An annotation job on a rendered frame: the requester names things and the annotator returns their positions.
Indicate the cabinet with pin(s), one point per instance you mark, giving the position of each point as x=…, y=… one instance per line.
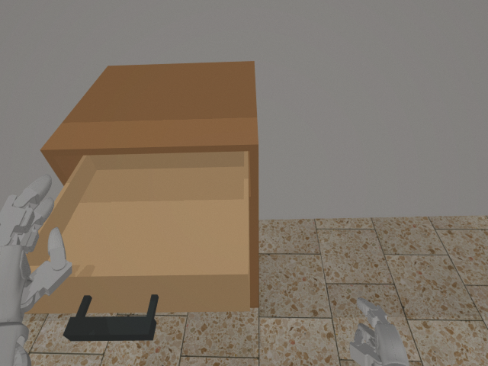
x=166, y=108

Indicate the left robot forearm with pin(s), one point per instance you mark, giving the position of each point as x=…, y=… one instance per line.
x=13, y=336

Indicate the handle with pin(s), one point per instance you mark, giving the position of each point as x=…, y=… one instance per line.
x=111, y=328

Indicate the robot left hand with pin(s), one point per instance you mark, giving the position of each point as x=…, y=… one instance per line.
x=20, y=219

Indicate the drawer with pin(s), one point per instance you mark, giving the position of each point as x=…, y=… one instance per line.
x=133, y=225

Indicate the robot right hand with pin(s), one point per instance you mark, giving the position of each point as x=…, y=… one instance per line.
x=383, y=345

